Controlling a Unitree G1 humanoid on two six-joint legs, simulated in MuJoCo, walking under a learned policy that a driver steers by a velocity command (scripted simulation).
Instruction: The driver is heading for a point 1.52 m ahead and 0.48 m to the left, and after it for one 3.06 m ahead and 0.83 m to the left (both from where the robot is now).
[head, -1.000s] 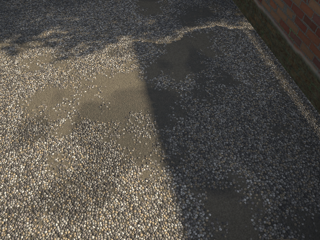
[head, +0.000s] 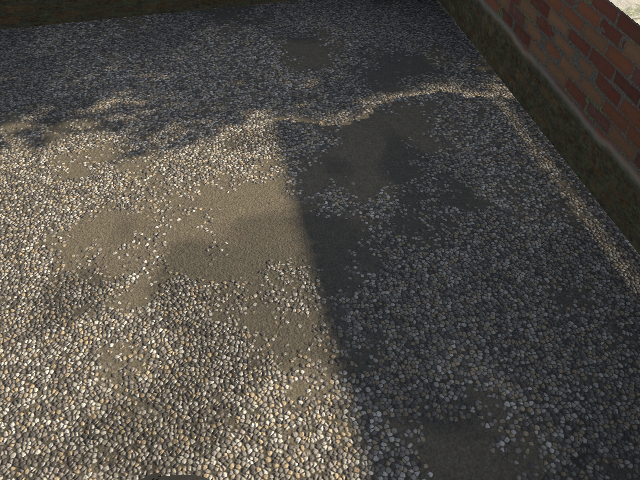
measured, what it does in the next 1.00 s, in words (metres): stands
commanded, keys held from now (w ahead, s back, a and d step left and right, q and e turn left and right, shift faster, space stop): w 1.00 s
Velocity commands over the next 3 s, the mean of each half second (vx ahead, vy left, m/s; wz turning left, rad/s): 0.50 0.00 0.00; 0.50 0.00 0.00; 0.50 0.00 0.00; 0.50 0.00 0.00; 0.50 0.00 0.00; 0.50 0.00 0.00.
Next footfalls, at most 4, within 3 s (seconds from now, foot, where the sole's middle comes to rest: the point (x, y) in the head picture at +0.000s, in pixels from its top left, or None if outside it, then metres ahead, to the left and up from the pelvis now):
none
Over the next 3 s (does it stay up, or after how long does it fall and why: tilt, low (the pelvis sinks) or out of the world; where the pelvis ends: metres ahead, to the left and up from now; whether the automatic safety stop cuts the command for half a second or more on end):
stays up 0.00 -0.01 0.00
